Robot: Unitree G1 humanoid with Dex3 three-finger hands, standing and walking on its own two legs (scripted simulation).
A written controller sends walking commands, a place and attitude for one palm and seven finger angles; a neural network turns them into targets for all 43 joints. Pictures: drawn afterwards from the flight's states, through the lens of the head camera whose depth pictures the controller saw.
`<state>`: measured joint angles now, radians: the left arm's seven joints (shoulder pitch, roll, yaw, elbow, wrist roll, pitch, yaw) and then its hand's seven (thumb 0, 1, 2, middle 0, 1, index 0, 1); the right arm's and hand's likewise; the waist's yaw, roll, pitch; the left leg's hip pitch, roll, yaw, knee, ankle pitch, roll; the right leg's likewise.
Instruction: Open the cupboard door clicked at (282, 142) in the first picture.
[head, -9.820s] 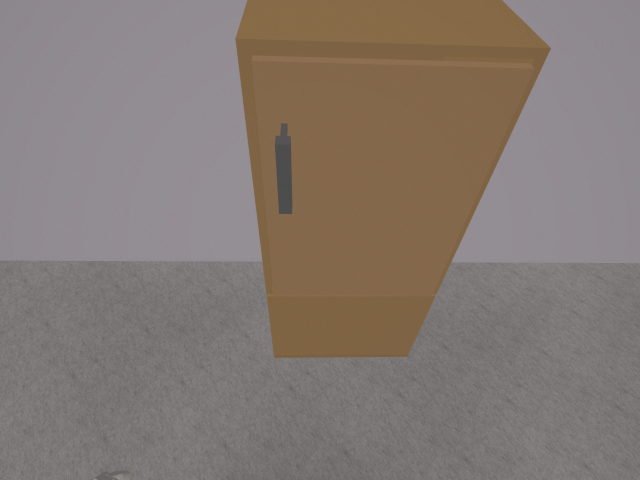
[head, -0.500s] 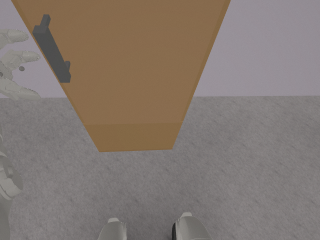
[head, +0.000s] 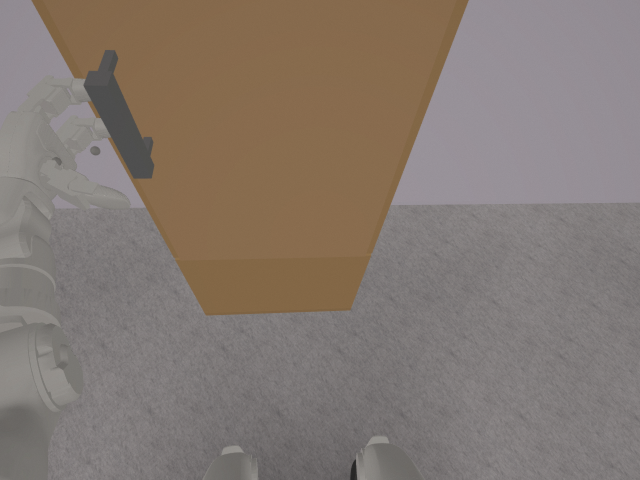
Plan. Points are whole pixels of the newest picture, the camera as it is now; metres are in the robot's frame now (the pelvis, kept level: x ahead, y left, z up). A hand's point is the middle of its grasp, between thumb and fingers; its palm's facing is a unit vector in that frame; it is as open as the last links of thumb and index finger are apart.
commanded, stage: slide the fingers in behind the handle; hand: left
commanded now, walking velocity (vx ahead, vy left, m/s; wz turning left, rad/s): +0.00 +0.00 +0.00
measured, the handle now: (127, 118) +0.53 +0.22 +0.11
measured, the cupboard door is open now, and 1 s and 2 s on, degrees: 0 0 1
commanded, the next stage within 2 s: close the thumb around the handle in 0.92 s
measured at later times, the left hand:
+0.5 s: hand (130, 155) +0.47 +0.20 +0.11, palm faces -0.01 -1.00 +0.00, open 14.0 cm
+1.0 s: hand (126, 151) +0.47 +0.21 +0.11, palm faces -0.01 -1.00 +0.00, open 14.0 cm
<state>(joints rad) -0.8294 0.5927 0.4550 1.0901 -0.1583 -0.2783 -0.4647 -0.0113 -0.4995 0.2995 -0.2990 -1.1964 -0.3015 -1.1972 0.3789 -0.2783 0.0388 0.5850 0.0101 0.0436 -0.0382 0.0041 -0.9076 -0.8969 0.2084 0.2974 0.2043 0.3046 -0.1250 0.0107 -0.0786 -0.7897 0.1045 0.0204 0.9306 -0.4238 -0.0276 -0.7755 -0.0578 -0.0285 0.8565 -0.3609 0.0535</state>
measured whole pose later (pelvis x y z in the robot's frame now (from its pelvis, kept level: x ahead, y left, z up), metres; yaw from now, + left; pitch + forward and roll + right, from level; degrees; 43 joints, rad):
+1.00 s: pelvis +0.00 +0.00 +0.00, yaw +0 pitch +15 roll -1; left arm -0.80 0.51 0.42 1.07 -0.14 -0.30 -0.36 -0.01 -0.50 0.30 -0.30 -1.20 -0.30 -1.20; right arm 0.39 -0.27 0.02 0.61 0.01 0.04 -0.04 0.01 -0.91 -0.90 0.21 0.30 0.20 0.30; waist -0.13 0.01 -0.08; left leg -0.74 0.10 0.03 0.90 -0.41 -0.03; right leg -0.74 -0.06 -0.02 0.84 -0.36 0.05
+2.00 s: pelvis +0.00 -0.01 +0.00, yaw +0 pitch +14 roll -1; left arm -0.76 0.48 0.41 1.02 -0.16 -0.30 -0.33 0.00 0.69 0.81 -0.36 -1.35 -0.35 -1.35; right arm 0.38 -0.28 0.02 0.60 0.01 0.03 -0.04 0.01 -0.91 -0.90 0.21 0.30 0.20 0.30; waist -0.12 0.02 -0.08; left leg -0.74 0.10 0.03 0.89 -0.40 -0.04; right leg -0.75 -0.05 -0.01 0.85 -0.35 0.04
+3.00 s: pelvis +0.02 -0.04 +0.02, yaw +4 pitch +1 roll +0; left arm 0.36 -0.05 -0.25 -0.24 0.05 -0.08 0.44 0.00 0.64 0.77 -0.36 -1.33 -0.37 -1.33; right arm 0.18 -0.20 0.01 0.52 -0.08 0.03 0.00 0.01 -0.91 -0.90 0.21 0.30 0.20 0.30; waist 0.01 0.07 -0.05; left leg -0.40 0.09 -0.03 0.78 -0.41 -0.06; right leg -0.39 -0.06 -0.09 0.79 -0.42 0.01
